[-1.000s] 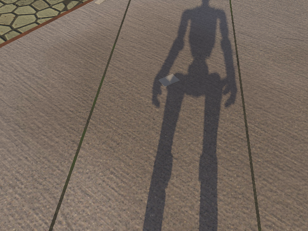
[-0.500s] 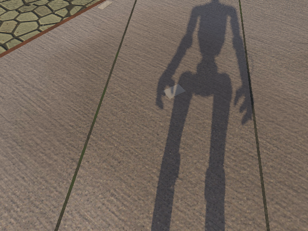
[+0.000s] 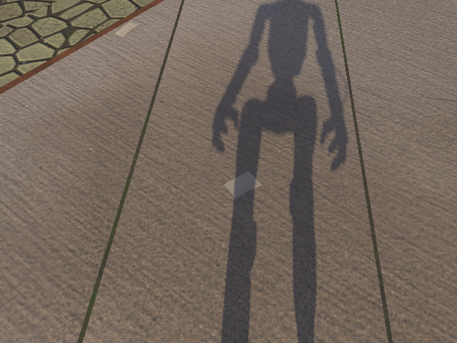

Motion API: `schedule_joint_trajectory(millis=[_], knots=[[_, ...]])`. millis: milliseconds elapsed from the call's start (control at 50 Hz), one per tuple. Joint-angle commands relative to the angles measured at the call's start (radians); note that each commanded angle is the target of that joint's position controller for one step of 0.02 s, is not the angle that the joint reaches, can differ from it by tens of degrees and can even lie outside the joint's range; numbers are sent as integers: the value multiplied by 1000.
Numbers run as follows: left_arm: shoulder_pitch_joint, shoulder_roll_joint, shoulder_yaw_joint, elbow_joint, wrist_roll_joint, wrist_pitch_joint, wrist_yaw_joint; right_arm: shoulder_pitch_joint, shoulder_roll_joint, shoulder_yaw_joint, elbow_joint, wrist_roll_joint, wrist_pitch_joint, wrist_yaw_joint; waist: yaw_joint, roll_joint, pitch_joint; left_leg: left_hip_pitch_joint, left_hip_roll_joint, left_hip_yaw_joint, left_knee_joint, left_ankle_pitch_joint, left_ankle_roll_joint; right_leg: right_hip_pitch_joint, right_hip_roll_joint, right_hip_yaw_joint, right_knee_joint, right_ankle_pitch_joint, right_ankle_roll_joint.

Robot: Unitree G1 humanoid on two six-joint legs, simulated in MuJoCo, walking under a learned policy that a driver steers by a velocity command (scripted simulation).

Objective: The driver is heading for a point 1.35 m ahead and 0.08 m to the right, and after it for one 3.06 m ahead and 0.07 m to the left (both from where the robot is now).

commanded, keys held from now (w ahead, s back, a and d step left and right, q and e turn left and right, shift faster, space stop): w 1.00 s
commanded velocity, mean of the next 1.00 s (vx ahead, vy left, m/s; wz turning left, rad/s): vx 0.50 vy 0.00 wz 0.00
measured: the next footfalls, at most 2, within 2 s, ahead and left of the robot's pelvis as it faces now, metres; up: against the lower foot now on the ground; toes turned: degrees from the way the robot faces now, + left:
right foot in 0.36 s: +0.37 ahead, -0.13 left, +0.00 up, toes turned -3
left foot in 0.90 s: +0.67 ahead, +0.05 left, +0.00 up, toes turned +5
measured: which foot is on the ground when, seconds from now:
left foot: down 0.00-0.38, up 0.40-0.88, down 0.90-1.00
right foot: up 0.00-0.34, down 0.36-0.92, up 0.94-1.00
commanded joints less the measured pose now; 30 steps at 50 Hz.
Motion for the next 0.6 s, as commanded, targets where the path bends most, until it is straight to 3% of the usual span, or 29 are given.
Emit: schedule_joint_trajectory(millis=[20, 120, 240, 300, 320, 340, 360, 380, 400, 420, 440, 460, 480, 500, 540, 600], knots=[[19, 44, 8, -36, 3, 13, -8, 41, -87, -9, -22, 4, -24, -2, 27, 55, 42, -43, 290, -261, -272, 51, 121, -79, -54, -9, -89, 107, 27], [-180, 32, 2, -90, -9, 11, -14, 138, -85, -2, 10, 8, -22, -5, -30, 62, 53, 68, 264, -196, -265, 171, 80, -137, -38, -53, -341, 275, 53], [-332, 36, 0, -139, -12, 2, -13, 226, -92, 3, 51, -9, -15, -23, -74, 82, 66, 260, 305, -184, -181, 372, 86, -148, 9, -82, -504, 225, 33], [-287, 49, 8, -135, -12, -10, -8, 195, -112, -1, 60, -14, -12, -33, -30, 99, 46, 297, 323, -162, -77, 612, 67, -23, 54, -101, -578, 109, -12], [-201, 62, 17, -107, -11, -16, 0, 179, -122, -3, 62, -13, -10, -34, 8, 107, 2, 287, 315, -150, 18, 755, 52, 100, 90, -113, -604, 79, -31], [-39, 82, 30, -51, -7, -25, 9, 161, -128, -3, 62, -8, -7, -32, 79, 85, -80, 246, 283, -116, 191, 800, 32, 295, 119, -127, -667, 114, -58], [146, 139, 51, -1, 14, -35, 22, 143, -115, 3, 43, 0, -10, -30, 150, 57, -192, 61, 249, -94, 425, 589, 14, 573, 7, -9, -664, 89, -103], [276, 255, 80, 13, 40, -36, 28, 230, -7, 27, 9, 42, -12, -18, 140, -154, -361, -306, 102, -14, 833, 21, -42, 912, -322, 455, -696, 0, -234], [245, 220, 77, 20, 1, -21, 17, 228, -84, 2, 29, 23, -11, -21, 129, -107, -377, -435, 42, -123, 980, -347, -30, 880, -366, 682, -826, 0, -275], [129, 173, 64, 12, -19, -19, 12, 125, -107, -9, -1, 9, -9, -20, 78, -49, -193, -494, 113, -154, 984, -248, -22, 724, -309, 504, -848, -28, -233], [50, 113, 49, 1, -22, -26, 7, 63, -91, -5, -19, 4, -15, -15, 54, -14, -103, -471, 148, -151, 926, -169, -22, 579, -267, 384, -889, 47, -202], [21, 79, 39, 6, -19, -33, 6, 43, -73, -7, -19, -3, -8, -11, 23, -8, -52, -429, 176, -146, 869, -134, -26, 482, -215, 292, -919, 112, -162], [17, 42, 27, 21, -24, -37, 9, 56, -55, -5, -16, -19, 8, -5, -10, -14, -26, -378, 193, -141, 826, -111, -34, 407, -166, 213, -944, 157, -123], [39, 43, 25, 36, -22, -44, 11, 81, -31, -2, -9, -24, 21, 3, -23, -45, -33, -341, 193, -130, 807, -106, -45, 375, -162, 183, -954, 210, -128], [97, 56, 27, 68, -27, -58, 12, 55, -23, -3, -18, -28, 35, 12, -35, -32, -17, -366, 197, -111, 780, -80, -60, 365, -143, 133, -969, 306, -136], [153, 74, 26, 93, -26, -60, 14, -84, -36, -5, -65, -25, 44, 17, -20, -27, 22, -467, 217, -82, 676, 30, -82, 384, -117, 80, -1001, 347, -130]])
